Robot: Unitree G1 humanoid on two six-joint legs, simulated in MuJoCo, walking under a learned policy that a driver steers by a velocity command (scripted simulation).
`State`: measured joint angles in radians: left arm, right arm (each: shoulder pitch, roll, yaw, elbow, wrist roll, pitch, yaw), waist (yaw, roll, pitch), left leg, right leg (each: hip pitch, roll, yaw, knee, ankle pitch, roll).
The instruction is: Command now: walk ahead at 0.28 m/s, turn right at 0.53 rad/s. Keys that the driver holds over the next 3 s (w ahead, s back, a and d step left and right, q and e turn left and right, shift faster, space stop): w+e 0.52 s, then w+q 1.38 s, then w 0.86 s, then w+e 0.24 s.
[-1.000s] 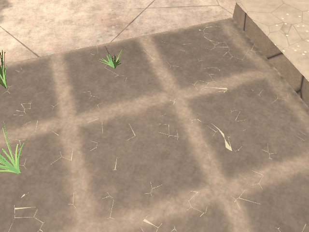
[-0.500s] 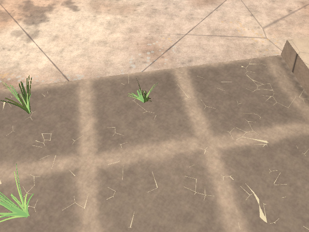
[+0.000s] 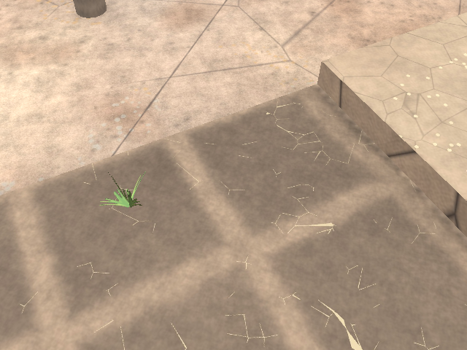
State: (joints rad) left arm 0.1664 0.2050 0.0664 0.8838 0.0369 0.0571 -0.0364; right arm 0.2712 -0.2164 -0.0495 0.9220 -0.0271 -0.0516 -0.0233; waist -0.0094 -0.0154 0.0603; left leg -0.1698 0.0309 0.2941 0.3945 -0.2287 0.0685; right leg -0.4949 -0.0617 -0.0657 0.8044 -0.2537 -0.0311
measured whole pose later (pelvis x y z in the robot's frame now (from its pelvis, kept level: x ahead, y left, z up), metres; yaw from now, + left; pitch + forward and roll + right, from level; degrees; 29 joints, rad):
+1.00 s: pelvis +0.44 -0.12 +0.00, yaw -13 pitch +1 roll +1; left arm 0.07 0.24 0.01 0.75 0.04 -0.04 -0.03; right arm 0.43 -0.24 -0.06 0.91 -0.01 -0.06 0.02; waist -0.08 -0.04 0.04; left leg -0.09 -0.11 -0.09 0.29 -0.21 0.08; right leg -0.57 -0.07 0.04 0.68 -0.11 0.04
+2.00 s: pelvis +0.94 -0.11 +0.00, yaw +22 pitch +2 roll +0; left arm 0.12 0.27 0.03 0.70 0.04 -0.01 -0.02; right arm 0.41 -0.27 -0.06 0.81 0.00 -0.04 0.01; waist -0.06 -0.04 0.04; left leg -0.06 -0.15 -0.10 0.29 -0.23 0.13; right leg -0.68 -0.12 0.03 0.82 -0.08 0.05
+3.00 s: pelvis +1.44 +0.15 -0.06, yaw +22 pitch +0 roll -1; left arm 0.31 0.27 0.06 0.95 0.03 -0.01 -0.01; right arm 0.28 -0.23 -0.03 0.92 -0.02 -0.08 0.00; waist 0.02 -0.04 0.06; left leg -0.19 -0.02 0.11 0.44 -0.25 0.08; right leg -0.56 -0.03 0.01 1.33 -0.34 -0.06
